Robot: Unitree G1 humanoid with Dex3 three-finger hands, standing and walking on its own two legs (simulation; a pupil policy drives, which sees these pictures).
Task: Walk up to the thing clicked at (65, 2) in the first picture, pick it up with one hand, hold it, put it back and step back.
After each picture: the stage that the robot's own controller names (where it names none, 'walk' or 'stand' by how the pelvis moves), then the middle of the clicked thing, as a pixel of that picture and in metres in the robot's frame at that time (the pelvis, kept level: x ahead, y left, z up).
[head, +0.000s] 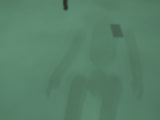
stand; (65, 1) +2.26 +0.20 -0.65
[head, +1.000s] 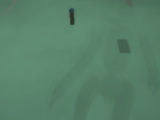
walk; (71, 16) +2.14 +0.28 -0.66
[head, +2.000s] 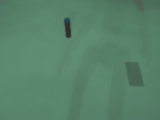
walk; (67, 28) +1.52 +0.22 -0.65
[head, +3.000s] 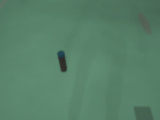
walk; (62, 61) +1.04 +0.22 -0.65
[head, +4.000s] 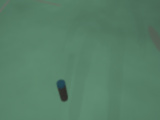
walk; (62, 91) +0.70 +0.20 -0.65
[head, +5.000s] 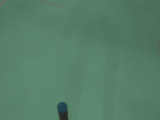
walk; (63, 113) +0.48 +0.13 -0.64
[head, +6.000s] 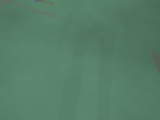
stand; out of the picture +0.38 +0.13 -0.65
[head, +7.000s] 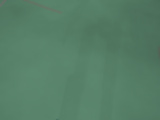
stand; out of the picture +0.37 +0.15 -0.65
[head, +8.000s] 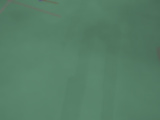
stand; out of the picture +0.39 +0.16 -0.66
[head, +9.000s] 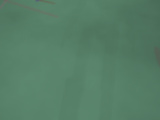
stand; out of the picture +0.37 +0.16 -0.66
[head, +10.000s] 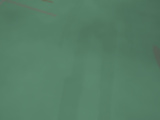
stand; out of the picture +0.36 +0.17 -0.66
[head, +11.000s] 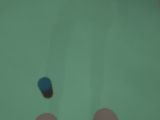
go down; (46, 89) +0.42 +0.14 -0.47
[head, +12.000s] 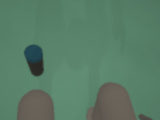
go down; (35, 62) +0.47 +0.15 -0.29
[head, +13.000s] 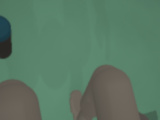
close in; (0, 41) +0.47 +0.18 -0.20
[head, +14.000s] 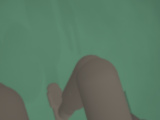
close; out of the picture +0.47 +0.20 -0.17
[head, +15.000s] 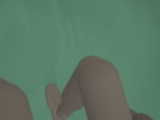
lift; out of the picture +0.43 +0.20 -0.17
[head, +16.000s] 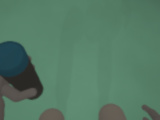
lift; (23, 77) +0.33 +0.17 +0.04
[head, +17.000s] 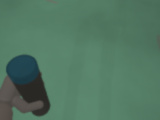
hold; (33, 90) +0.30 +0.15 +0.06
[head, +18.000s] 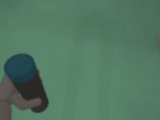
hold; (31, 88) +0.30 +0.16 +0.05
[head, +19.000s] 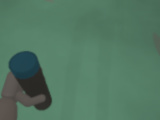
crouch; (35, 85) +0.32 +0.15 +0.04
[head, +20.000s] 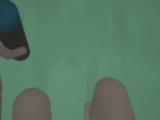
crouch; (13, 37) +0.47 +0.16 -0.03
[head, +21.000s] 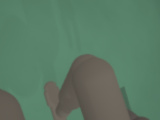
lower; out of the picture +0.47 +0.23 -0.17
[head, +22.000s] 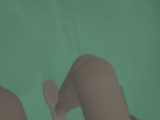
lower; out of the picture +0.46 +0.22 -0.18
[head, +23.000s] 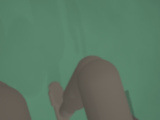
lower; out of the picture +0.46 +0.21 -0.17
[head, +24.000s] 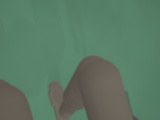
lower; out of the picture +0.45 +0.20 -0.17
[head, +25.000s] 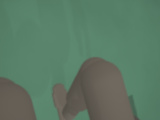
loosen; out of the picture +0.43 +0.18 -0.17
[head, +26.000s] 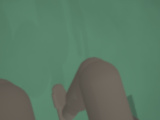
withdraw; out of the picture +0.44 +0.18 -0.18
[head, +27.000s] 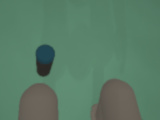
walk; (44, 63) +0.44 +0.13 -0.25
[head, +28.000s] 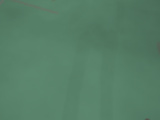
stand; out of the picture +0.35 +0.12 -0.59
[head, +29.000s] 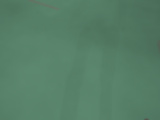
stand; out of the picture +0.35 +0.13 -0.60
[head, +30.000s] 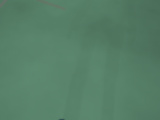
stand; out of the picture +0.36 +0.12 -0.62
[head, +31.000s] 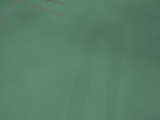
walk; out of the picture +0.37 +0.13 -0.65
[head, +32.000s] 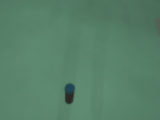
walk; (69, 94) +0.53 +0.05 -0.63
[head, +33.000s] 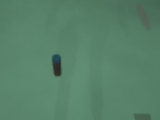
walk; (57, 66) +0.79 +0.15 -0.64
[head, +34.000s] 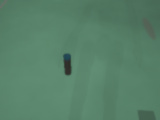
stand; (67, 64) +1.00 +0.14 -0.64
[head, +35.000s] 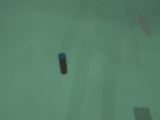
stand; (63, 64) +0.99 +0.17 -0.66
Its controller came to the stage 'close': yes
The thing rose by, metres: 0.69
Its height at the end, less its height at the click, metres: +0.00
